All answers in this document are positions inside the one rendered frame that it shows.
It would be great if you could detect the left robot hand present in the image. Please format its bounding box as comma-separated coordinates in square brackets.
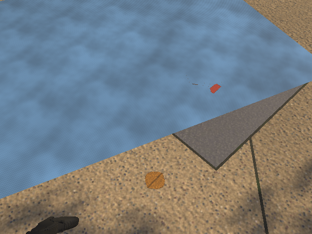
[25, 216, 79, 234]

